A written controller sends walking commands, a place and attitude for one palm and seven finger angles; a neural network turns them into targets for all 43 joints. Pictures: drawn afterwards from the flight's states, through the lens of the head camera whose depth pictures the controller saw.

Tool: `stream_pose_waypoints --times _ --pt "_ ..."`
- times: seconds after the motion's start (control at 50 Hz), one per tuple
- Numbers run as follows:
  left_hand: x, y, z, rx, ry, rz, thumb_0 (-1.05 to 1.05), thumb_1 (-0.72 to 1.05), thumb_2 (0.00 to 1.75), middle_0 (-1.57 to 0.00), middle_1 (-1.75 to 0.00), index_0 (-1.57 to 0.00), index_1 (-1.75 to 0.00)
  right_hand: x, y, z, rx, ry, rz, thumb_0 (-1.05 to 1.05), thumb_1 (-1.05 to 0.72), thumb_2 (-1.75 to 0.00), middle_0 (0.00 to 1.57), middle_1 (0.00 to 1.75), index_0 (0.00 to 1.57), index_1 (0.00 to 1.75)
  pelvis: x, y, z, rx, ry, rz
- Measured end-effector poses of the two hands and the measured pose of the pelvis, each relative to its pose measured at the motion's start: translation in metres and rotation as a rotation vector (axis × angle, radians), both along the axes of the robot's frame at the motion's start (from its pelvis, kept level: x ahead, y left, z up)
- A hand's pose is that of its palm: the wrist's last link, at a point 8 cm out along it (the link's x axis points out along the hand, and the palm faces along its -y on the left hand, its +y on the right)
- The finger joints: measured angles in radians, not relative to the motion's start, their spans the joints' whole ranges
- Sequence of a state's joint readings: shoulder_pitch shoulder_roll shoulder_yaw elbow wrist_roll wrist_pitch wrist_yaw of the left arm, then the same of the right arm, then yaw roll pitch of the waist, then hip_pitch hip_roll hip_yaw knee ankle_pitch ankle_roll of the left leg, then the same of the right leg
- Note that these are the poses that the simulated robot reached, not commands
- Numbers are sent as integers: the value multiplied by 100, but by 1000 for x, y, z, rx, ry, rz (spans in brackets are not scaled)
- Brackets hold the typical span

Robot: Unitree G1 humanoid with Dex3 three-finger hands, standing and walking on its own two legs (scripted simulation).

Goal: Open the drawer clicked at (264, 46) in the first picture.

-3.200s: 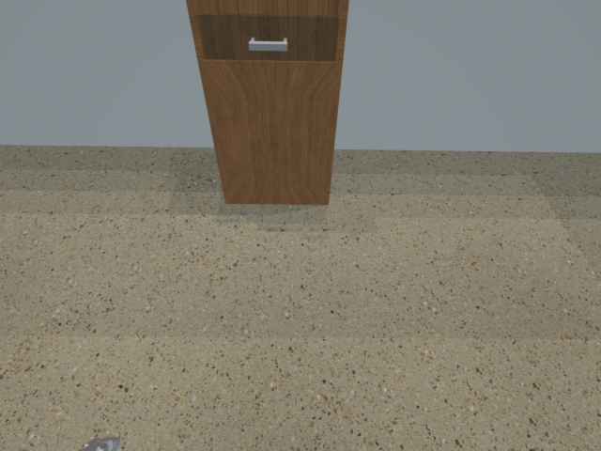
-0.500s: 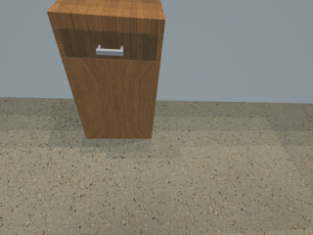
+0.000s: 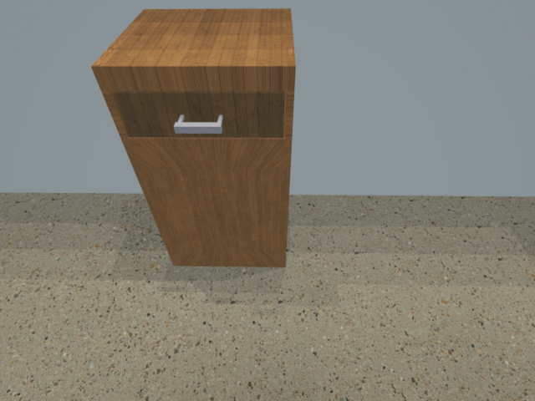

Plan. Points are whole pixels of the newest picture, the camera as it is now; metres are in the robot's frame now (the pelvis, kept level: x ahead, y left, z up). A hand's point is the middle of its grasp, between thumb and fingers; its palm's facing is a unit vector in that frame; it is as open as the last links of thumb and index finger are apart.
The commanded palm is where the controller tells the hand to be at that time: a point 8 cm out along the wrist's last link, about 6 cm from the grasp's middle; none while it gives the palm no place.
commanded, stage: take the last steps up to it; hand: left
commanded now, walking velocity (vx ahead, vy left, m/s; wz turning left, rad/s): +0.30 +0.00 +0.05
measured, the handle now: (199, 123) +0.78 +0.23 +0.00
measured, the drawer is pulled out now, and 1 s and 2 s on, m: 0.00 0.00 0.00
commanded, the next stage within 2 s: come to a stop and stand still in 0.58 s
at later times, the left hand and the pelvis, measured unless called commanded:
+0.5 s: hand (163, 381) +0.19 +0.21 -0.17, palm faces +0.03 -0.98 -0.21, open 7.3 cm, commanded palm none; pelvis +0.14 +0.02 +0.00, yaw +0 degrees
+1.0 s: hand (187, 339) +0.28 +0.19 -0.19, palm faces +0.09 -0.98 -0.18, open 7.3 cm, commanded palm none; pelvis +0.26 +0.01 -0.01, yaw +0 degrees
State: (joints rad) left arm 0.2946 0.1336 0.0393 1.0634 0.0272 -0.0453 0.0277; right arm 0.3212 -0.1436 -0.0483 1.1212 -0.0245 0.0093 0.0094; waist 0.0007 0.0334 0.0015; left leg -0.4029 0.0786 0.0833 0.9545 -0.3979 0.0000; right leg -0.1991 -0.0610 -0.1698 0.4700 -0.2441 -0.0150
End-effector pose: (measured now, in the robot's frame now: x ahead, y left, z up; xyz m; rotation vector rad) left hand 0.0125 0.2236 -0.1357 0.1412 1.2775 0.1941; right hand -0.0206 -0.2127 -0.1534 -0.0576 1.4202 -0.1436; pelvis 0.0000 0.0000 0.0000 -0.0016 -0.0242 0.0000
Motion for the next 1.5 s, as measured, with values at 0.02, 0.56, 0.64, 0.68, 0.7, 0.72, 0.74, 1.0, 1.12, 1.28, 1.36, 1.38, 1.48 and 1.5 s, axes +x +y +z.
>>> stream_pose_waypoints --times 0.02,0.56,0.64,0.68,0.7,0.72,0.74,1.0,1.12,1.28,1.36,1.38,1.48,1.5 --pt "-4 -1 -1 -9 17 10 0 93 90 -20 -30 -20 -30 13 -1 2 -6 -21 9 1 -91 -90 19 30 20 30 5 1 1 0 1 4" --pt "221 24 1 34 -59 -63 1 93 90 -20 -30 -19 -30 110 31 -9 48 125 -58 1 -91 -90 20 30 20 30 170 4 -10 34 6 -5" --pt "253 6 1 38 -116 -49 0 92 90 -20 -30 -19 -30 142 10 -17 48 150 -34 1 -91 -90 20 30 20 30 195 -7 -15 14 -3 13" --pt "257 -3 3 23 -102 -33 0 92 90 -20 -30 -20 -30 171 -2 -13 26 115 -16 1 -91 -90 20 30 20 30 206 -9 -10 8 1 15" --pt "257 -4 4 26 -95 -13 0 93 90 -20 -30 -20 -30 187 -7 -10 12 87 -6 1 -91 -90 20 30 20 30 212 -10 -7 5 5 17" --pt "258 -3 5 30 -84 -2 -1 94 90 -20 -30 -20 -30 205 -12 -6 -2 56 2 1 -91 -90 20 30 20 30 218 -11 -4 3 8 18" --pt "258 -3 6 31 -68 0 -1 95 90 -20 -30 -20 -30 222 -16 -3 -16 25 10 1 -91 -90 20 30 20 30 223 -11 -2 3 12 18" --pt "257 13 -24 -40 108 42 0 92 90 -20 -30 -20 -30 371 -6 19 -123 -210 113 0 -91 -90 19 30 20 30 262 12 -7 -6 5 -9" --pt "264 22 -13 1 91 23 0 91 90 -20 -30 -20 -30 380 -3 21 -101 -248 109 0 -91 -90 20 30 20 30 253 7 -3 -5 18 -19" --pt "271 11 -4 87 -24 -52 0 91 90 -20 -30 -20 -30 349 -38 1 -73 -262 83 0 -91 -90 20 30 21 30 235 -21 -17 21 23 -13" --pt "272 -1 -2 82 -87 -44 0 91 90 -20 -30 -20 -30 325 -57 -1 -104 -234 74 1 -91 -90 20 30 20 30 231 -26 -20 -14 1 18" --pt "274 -4 -3 76 -101 -45 0 91 90 -20 -30 -20 -30 319 -61 0 -113 -231 69 1 -91 -90 20 30 20 30 231 -27 -20 -15 -2 20" --pt "281 -15 -12 26 -150 -52 0 91 90 -20 -30 -20 -30 288 -66 7 -145 -207 64 1 -91 -90 19 30 20 30 224 -30 -21 -19 -22 24" --pt "280 -18 -11 16 -152 -55 0 91 90 -20 -30 -20 -30 282 -65 10 -144 -197 67 1 -91 -90 19 30 20 30 222 -31 -19 -17 -24 21"
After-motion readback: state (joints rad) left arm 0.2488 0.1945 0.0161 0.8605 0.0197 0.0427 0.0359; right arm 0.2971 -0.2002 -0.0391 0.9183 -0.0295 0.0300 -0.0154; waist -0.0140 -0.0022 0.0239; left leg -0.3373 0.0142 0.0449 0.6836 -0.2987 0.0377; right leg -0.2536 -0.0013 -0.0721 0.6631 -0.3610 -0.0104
